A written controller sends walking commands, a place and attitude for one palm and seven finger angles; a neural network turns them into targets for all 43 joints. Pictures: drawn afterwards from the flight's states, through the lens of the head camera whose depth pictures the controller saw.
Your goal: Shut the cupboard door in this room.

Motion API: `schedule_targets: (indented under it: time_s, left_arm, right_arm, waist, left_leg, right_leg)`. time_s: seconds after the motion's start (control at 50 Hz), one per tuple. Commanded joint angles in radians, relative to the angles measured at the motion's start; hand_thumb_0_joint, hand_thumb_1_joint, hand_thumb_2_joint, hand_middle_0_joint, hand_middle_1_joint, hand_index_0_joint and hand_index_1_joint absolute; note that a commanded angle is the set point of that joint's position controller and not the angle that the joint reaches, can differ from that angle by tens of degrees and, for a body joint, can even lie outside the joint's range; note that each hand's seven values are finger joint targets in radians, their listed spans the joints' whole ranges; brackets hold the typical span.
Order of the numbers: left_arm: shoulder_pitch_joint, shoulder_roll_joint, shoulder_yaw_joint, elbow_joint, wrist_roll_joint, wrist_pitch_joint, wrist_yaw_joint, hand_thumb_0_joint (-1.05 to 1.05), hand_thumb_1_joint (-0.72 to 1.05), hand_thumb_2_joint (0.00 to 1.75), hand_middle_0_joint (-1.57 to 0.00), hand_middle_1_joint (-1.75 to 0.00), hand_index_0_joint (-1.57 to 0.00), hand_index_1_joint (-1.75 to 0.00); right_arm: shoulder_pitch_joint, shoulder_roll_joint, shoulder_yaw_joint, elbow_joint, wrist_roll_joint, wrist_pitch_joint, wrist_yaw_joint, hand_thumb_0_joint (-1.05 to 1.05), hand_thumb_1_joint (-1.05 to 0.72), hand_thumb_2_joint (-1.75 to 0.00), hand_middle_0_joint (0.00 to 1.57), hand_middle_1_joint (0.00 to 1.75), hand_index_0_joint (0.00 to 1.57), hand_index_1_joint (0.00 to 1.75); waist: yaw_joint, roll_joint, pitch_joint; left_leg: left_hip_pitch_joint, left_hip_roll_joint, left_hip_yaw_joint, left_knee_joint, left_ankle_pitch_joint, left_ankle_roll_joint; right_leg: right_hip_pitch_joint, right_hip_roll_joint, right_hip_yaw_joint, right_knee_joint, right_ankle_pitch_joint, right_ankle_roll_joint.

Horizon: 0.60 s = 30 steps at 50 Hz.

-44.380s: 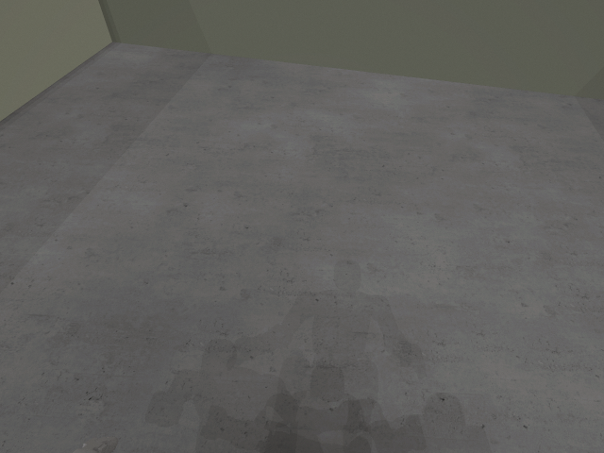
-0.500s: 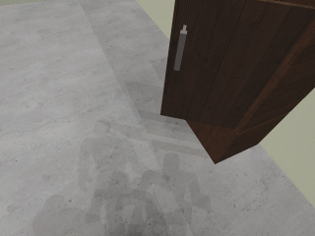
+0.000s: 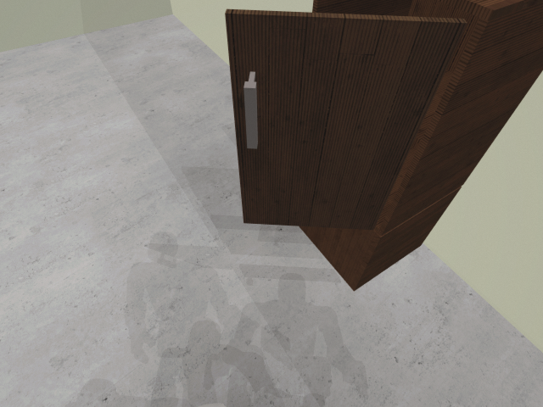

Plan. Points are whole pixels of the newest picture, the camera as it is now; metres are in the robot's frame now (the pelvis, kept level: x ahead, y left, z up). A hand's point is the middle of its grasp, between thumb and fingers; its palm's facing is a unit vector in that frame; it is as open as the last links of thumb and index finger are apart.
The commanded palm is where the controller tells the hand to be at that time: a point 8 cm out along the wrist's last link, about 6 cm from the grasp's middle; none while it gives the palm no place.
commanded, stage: take the last steps up to it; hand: left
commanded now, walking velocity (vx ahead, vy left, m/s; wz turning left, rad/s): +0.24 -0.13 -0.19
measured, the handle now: (252, 111) +0.63 +0.07 +0.08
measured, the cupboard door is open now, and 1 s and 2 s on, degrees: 54 54 54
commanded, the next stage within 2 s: come to a stop and stand still in 0.32 s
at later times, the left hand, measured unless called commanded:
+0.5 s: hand (223, 336) +0.27 +0.10 -0.17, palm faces -0.14 -0.96 -0.22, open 7.4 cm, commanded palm none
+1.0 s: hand (189, 360) +0.23 +0.17 -0.19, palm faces -0.01 -0.97 -0.23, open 7.4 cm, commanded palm none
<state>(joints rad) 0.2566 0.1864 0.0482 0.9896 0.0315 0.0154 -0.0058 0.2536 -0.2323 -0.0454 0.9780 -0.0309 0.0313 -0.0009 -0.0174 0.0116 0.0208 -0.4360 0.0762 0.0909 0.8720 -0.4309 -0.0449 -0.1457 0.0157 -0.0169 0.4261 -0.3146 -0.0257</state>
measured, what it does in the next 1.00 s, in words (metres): walks ahead: left foot, then right foot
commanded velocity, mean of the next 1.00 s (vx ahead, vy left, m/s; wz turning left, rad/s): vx -0.03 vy -0.02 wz -0.04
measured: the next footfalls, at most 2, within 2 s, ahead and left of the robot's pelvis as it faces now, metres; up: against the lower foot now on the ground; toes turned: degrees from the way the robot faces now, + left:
left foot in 0.08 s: +0.08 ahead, +0.12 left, +0.00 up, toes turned +6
right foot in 0.44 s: +0.20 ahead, -0.20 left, +0.00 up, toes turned -10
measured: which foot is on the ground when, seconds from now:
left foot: up 0.00-0.06, down 0.08-0.44, up 0.46-0.82, down 0.84-1.00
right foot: down 0.00-0.08, up 0.10-0.42, down 0.44-0.84, up 0.86-1.00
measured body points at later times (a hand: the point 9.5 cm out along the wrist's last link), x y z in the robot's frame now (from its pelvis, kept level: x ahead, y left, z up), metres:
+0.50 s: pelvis +0.14 -0.07 -0.02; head +0.18 -0.09 +0.43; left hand +0.28 +0.16 -0.15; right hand +0.05 -0.31 -0.17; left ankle +0.05 +0.10 -0.71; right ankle +0.17 -0.20 -0.74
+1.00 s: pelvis +0.16 -0.04 +0.00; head +0.21 -0.01 +0.44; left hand +0.23 +0.22 -0.17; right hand +0.26 -0.28 -0.12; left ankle +0.19 +0.04 -0.74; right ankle +0.10 -0.19 -0.66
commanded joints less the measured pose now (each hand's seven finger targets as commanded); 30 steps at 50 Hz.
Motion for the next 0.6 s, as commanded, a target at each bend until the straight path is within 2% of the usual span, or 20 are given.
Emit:
schedule_targets:
  time_s: [0.0,0.02,0.04,0.06,0.08,0.1,0.16,0.18,0.24,0.3,0.36,0.38,0.4,0.42,0.44,0.46,0.48,0.5,0.54,0.58]
  left_arm:
    - [-0.043,0.186,0.051,-0.047,-0.007,-0.025,-0.004,0.00,0.90,0.90,-0.20,-0.30,-0.20,-0.30]
    - [-0.047,0.166,0.048,-0.049,-0.015,-0.021,-0.006,0.00,0.90,0.90,-0.20,-0.30,-0.20,-0.30]
    - [-0.021,0.108,0.035,-0.057,-0.020,-0.019,-0.013,0.00,0.90,0.90,-0.20,-0.30,-0.20,-0.30]
    - [-0.020,0.074,0.022,-0.086,-0.020,-0.021,-0.021,0.00,0.90,0.90,-0.20,-0.30,-0.20,-0.30]
    - [-0.087,0.122,0.026,-0.105,-0.003,-0.016,-0.022,0.00,0.90,0.90,-0.20,-0.30,-0.20,-0.30]
    - [-0.119,0.123,0.028,-0.106,-0.001,-0.021,-0.024,0.00,0.90,0.90,-0.20,-0.30,-0.20,-0.30]
    - [-0.100,0.090,0.033,-0.075,-0.005,-0.007,-0.042,0.00,0.90,0.90,-0.20,-0.30,-0.20,-0.30]
    - [-0.092,0.077,0.031,-0.069,-0.007,0.001,-0.045,0.00,0.90,0.90,-0.20,-0.30,-0.20,-0.30]
    - [-0.105,0.056,0.022,-0.066,-0.009,0.010,-0.050,0.00,0.90,0.90,-0.20,-0.30,-0.20,-0.30]
    - [-0.142,0.063,0.019,-0.077,-0.008,0.002,-0.048,0.00,0.90,0.90,-0.20,-0.30,-0.20,-0.30]
    - [-0.076,0.078,0.026,-0.050,-0.006,-0.007,-0.046,0.00,0.90,0.90,-0.20,-0.30,-0.20,-0.30]
    - [-0.001,0.107,0.034,-0.026,-0.005,-0.014,-0.041,0.00,0.90,0.90,-0.20,-0.30,-0.20,-0.30]
    - [0.086,0.161,0.044,-0.002,-0.001,-0.026,-0.030,0.00,0.90,0.90,-0.20,-0.30,-0.20,-0.30]
    - [0.186,0.252,0.064,0.031,0.002,-0.044,-0.009,0.00,0.90,0.90,-0.20,-0.30,-0.20,-0.30]
    - [0.181,0.259,0.050,0.025,-0.017,-0.046,0.004,0.00,0.90,0.90,-0.20,-0.30,-0.20,-0.30]
    - [0.081,0.232,0.039,0.013,-0.010,-0.055,0.016,0.00,0.90,0.90,-0.20,-0.30,-0.20,-0.30]
    - [0.011,0.189,0.025,0.001,-0.011,-0.055,0.025,0.00,0.90,0.90,-0.20,-0.30,-0.20,-0.30]
    - [-0.045,0.163,0.019,-0.013,-0.009,-0.049,0.035,0.00,0.90,0.90,-0.20,-0.30,-0.20,-0.30]
    - [-0.054,0.162,0.018,-0.019,-0.006,-0.043,0.043,0.00,0.90,0.90,-0.20,-0.30,-0.20,-0.30]
    - [-0.049,0.171,0.025,-0.018,-0.008,-0.033,0.047,0.00,0.90,0.90,-0.20,-0.30,-0.20,-0.30]
  right_arm:
    - [0.059,-0.048,-0.012,-0.057,0.003,-0.054,-0.013,0.00,-0.90,-0.90,0.20,0.30,0.20,0.30]
    - [0.126,-0.077,-0.014,-0.031,0.001,-0.066,-0.018,0.00,-0.90,-0.90,0.20,0.30,0.20,0.30]
    - [0.214,-0.158,-0.029,-0.003,-0.010,-0.078,-0.026,0.00,-0.90,-0.90,0.20,0.30,0.20,0.30]
    - [0.306,-0.262,-0.049,0.010,-0.025,-0.081,-0.037,0.00,-0.90,-0.90,0.20,0.30,0.20,0.30]
    - [0.315,-0.260,-0.045,0.019,-0.020,-0.077,-0.048,0.00,-0.90,-0.90,0.20,0.30,0.20,0.30]
    - [0.286,-0.235,-0.034,0.012,-0.015,-0.079,-0.051,0.00,-0.90,-0.90,0.20,0.30,0.20,0.30]
    - [0.159,-0.159,-0.013,-0.008,-0.013,-0.090,-0.052,0.00,-0.90,-0.90,0.20,0.30,0.20,0.30]
    - [0.152,-0.152,-0.011,-0.004,-0.011,-0.091,-0.051,0.00,-0.90,-0.90,0.20,0.30,0.20,0.30]
    - [0.137,-0.148,-0.017,0.007,-0.009,-0.086,-0.042,0.00,-0.90,-0.90,0.20,0.30,0.20,0.30]
    - [0.128,-0.149,-0.028,0.017,-0.009,-0.075,-0.033,0.00,-0.90,-0.90,0.20,0.30,0.20,0.30]
    - [0.098,-0.172,-0.043,0.023,-0.005,-0.060,-0.027,0.00,-0.90,-0.90,0.20,0.30,0.20,0.30]
    - [0.091,-0.163,-0.043,0.025,-0.001,-0.056,-0.023,0.00,-0.90,-0.90,0.20,0.30,0.20,0.30]
    - [0.088,-0.120,-0.033,0.024,0.005,-0.055,-0.015,0.00,-0.90,-0.90,0.20,0.30,0.20,0.30]
    - [0.096,-0.017,-0.007,0.000,0.017,-0.056,-0.009,0.00,-0.90,-0.90,0.20,0.30,0.20,0.30]
    - [0.074,-0.029,-0.004,-0.025,0.024,-0.041,-0.017,0.00,-0.90,-0.90,0.20,0.30,0.20,0.30]
    - [0.102,-0.014,-0.002,-0.005,0.027,-0.035,-0.025,0.00,-0.90,-0.90,0.20,0.30,0.20,0.30]
    - [0.125,-0.033,-0.002,0.020,0.028,-0.033,-0.029,0.00,-0.90,-0.90,0.20,0.30,0.20,0.30]
    - [0.137,-0.023,-0.001,0.041,0.034,-0.030,-0.030,0.00,-0.90,-0.90,0.20,0.30,0.20,0.30]
    - [0.109,-0.008,0.005,0.045,0.035,-0.014,-0.028,0.00,-0.90,-0.90,0.20,0.30,0.20,0.30]
    - [0.078,-0.019,0.001,0.029,0.029,0.004,-0.024,0.00,-0.90,-0.90,0.20,0.30,0.20,0.30]
  waist:
    - [-0.034,-0.137,0.006]
    - [-0.063,-0.066,-0.019]
    - [-0.089,0.145,-0.056]
    - [-0.113,0.338,-0.084]
    - [-0.125,0.237,-0.058]
    - [-0.101,0.195,-0.026]
    - [-0.030,0.131,0.038]
    - [-0.022,0.147,0.043]
    - [-0.013,0.171,0.044]
    - [-0.023,0.169,0.066]
    - [0.011,0.164,0.009]
    - [0.047,0.105,-0.013]
    - [0.093,-0.029,-0.024]
    - [0.127,-0.294,-0.091]
    - [0.112,-0.206,-0.108]
    - [0.057,-0.270,-0.115]
    - [0.031,-0.262,-0.109]
    - [0.012,-0.183,-0.125]
    - [0.012,-0.129,-0.133]
    - [0.024,-0.140,-0.123]
  left_leg:
    - [0.170,-0.028,0.047,-0.310,0.152,0.001]
    - [0.321,-0.018,0.028,-0.414,0.226,0.003]
    - [0.473,0.146,-0.203,-0.520,0.164,0.056]
    - [0.572,0.414,-0.541,-0.610,0.154,0.178]
    - [0.541,0.456,-0.576,-0.623,0.237,0.217]
    - [0.487,0.446,-0.531,-0.600,0.348,0.231]
    - [0.361,0.333,-0.235,-0.606,0.516,0.182]
    - [0.333,0.302,-0.157,-0.610,0.528,0.165]
    - [0.296,0.258,-0.036,-0.626,0.506,0.147]
    - [0.246,0.251,-0.016,-0.603,0.443,0.142]
    - [0.218,0.232,-0.007,-0.519,0.335,0.117]
    - [0.175,0.198,0.020,-0.437,0.313,0.088]
    - [0.047,0.121,0.076,-0.258,0.250,0.055]
    - [-0.136,-0.030,0.114,0.014,-0.151,0.014]
    - [-0.070,-0.011,-0.028,0.129,-0.252,0.022]
    - [-0.048,0.004,-0.080,0.171,-0.201,0.020]
    - [-0.022,0.019,-0.101,0.166,-0.156,0.014]
    - [0.022,0.025,-0.106,0.120,-0.117,0.013]
    - [0.048,-0.012,-0.082,0.067,-0.088,0.005]
    - [0.030,-0.036,-0.074,0.059,-0.059,-0.007]
  right_leg:
    - [-0.085,-0.171,0.168,-0.082,0.090,-0.144]
    - [-0.170,-0.138,0.148,0.006,0.059,-0.115]
    - [-0.308,-0.043,0.080,0.226,-0.014,-0.056]
    - [-0.498,0.038,-0.029,0.511,-0.272,-0.005]
    - [-0.555,-0.007,0.060,0.682,-0.272,-0.005]
    - [-0.583,-0.046,0.071,0.781,-0.204,0.000]
    - [-0.514,-0.084,0.059,0.744,-0.062,0.030]
    - [-0.476,-0.084,0.042,0.693,-0.033,0.034]
    - [-0.397,-0.087,-0.013,0.501,0.043,0.040]
    - [-0.295,-0.066,-0.067,0.307,0.066,0.035]
    - [-0.105,-0.026,-0.112,0.153,0.142,0.027]
    - [0.014,-0.016,-0.109,0.096,0.158,0.018]
    - [0.169,-0.075,-0.020,0.019,0.145,-0.008]
    - [0.301,-0.337,0.299,-0.088,0.282,-0.089]
    - [0.171,-0.423,0.357,-0.140,0.460,-0.147]
    - [0.123,-0.398,0.337,-0.120,0.622,-0.159]
    - [0.101,-0.382,0.282,-0.081,0.761,-0.166]
    - [0.089,-0.357,0.194,-0.039,0.856,-0.169]
    - [0.069,-0.343,0.135,-0.013,0.975,-0.158]
    - [0.071,-0.355,0.133,-0.023,0.977,-0.168]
